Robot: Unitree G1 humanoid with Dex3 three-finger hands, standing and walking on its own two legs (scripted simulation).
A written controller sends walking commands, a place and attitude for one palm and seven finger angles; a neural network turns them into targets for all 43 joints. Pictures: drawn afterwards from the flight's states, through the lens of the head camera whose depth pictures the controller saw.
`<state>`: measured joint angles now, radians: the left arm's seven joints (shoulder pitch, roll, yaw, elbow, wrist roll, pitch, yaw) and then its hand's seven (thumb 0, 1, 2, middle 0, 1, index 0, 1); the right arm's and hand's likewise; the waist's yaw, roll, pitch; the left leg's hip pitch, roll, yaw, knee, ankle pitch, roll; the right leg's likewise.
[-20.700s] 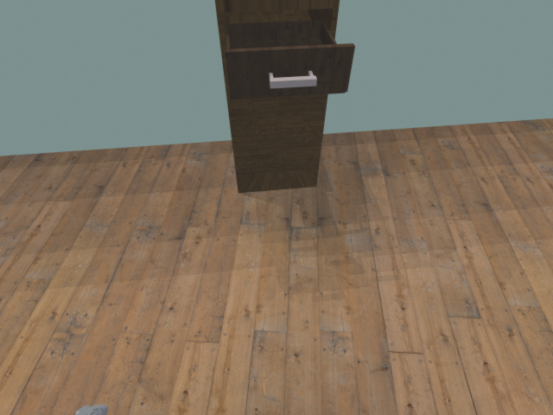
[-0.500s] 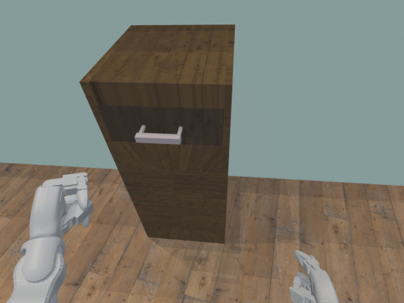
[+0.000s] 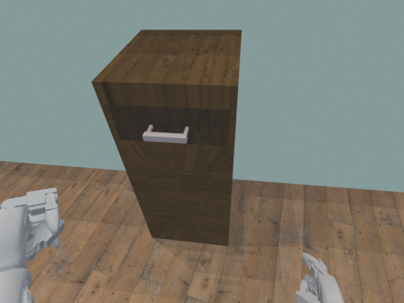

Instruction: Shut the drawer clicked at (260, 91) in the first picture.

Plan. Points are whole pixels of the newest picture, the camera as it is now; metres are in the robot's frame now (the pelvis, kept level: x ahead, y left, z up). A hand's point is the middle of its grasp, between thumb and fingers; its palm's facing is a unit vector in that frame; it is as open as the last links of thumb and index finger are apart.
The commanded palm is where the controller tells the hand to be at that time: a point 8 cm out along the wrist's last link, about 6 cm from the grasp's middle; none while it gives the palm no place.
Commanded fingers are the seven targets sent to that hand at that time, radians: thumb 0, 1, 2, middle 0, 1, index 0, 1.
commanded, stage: step back with the hand held close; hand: left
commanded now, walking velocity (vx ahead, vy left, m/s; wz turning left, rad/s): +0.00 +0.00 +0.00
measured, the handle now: (166, 133) +0.58 +0.19 +0.01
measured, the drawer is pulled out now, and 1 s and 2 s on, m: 0.00 0.00 0.00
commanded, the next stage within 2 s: stop stepping back and stand still in 1.52 s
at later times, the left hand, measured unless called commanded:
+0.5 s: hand (41, 238) +0.15 +0.26 +0.15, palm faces +0.33 -0.80 -0.50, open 3.2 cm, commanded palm +0.09 +0.30 +0.17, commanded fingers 0.00 0.90 0.90 -1.40 -1.60 -1.40 -1.60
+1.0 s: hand (1, 280) +0.09 +0.27 +0.16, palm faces +0.40 -0.76 -0.51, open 3.2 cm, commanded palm +0.02 +0.31 +0.17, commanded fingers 0.00 0.90 0.90 -1.40 -1.60 -1.40 -1.60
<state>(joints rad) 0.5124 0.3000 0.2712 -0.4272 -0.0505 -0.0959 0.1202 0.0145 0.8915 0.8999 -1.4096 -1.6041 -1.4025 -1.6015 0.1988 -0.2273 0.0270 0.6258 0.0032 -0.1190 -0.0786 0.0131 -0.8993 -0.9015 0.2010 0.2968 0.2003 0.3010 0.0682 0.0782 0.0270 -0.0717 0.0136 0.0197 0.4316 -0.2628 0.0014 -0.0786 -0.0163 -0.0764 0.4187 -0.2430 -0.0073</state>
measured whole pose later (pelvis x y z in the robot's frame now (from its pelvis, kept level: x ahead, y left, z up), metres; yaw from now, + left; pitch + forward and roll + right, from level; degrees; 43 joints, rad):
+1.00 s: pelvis -0.09 +0.02 -0.02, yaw +3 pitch +1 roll -2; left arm 0.61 0.42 0.42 -0.60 0.01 -0.26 0.15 0.01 0.89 0.90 -1.41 -1.60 -1.40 -1.60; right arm 0.23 -0.20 0.00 0.56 -0.01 -0.08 -0.08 0.01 -0.90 -0.90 0.20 0.30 0.20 0.30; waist -0.02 -0.01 0.03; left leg -0.44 -0.02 -0.03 0.58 -0.16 0.04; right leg -0.35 0.04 0.03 0.59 -0.24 0.02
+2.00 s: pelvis -0.28 +0.00 -0.01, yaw -2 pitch -2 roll -2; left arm 0.69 0.38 0.34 -0.59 -0.03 -0.22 0.14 0.01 0.89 0.90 -1.41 -1.60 -1.40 -1.60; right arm 0.28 -0.26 -0.03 0.63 0.00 -0.10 -0.09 0.01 -0.90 -0.90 0.20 0.30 0.20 0.30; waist -0.02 0.01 -0.04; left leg -0.39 0.00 -0.03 0.59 -0.24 0.01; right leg -0.18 0.03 -0.03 0.51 -0.31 0.00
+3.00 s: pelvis -0.33 +0.05 -0.01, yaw +3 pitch -1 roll +0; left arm 0.26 0.23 0.05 0.66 0.04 0.06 0.01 0.01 0.91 0.90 -1.23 -1.44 -1.23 -1.44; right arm 0.15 -0.25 0.00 0.85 -0.03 0.00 0.01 0.01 -0.90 -0.90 0.20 0.30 0.20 0.30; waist -0.02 0.02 0.03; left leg -0.33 0.00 0.03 0.60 -0.25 0.02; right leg -0.29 -0.05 -0.08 0.61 -0.30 0.01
